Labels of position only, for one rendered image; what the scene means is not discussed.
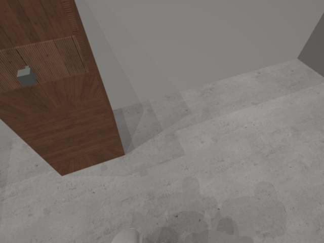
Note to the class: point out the handle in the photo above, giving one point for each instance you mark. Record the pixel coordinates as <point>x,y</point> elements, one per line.
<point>26,76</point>

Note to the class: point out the cabinet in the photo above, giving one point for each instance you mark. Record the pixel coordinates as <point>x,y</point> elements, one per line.
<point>68,121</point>

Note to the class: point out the robot left thigh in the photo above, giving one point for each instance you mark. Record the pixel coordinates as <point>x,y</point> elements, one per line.
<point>128,236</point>

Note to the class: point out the drawer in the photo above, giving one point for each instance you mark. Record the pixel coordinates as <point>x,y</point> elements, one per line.
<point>49,60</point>

